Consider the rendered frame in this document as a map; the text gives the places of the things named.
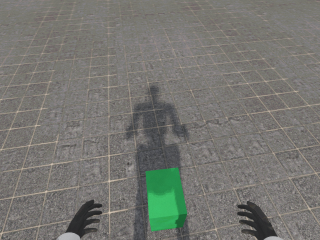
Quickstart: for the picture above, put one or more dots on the carton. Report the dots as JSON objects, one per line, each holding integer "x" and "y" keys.
{"x": 166, "y": 202}

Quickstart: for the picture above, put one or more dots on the robot left hand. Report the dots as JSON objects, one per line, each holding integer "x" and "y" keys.
{"x": 79, "y": 221}

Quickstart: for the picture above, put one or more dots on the robot right hand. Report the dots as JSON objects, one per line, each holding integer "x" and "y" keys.
{"x": 263, "y": 228}

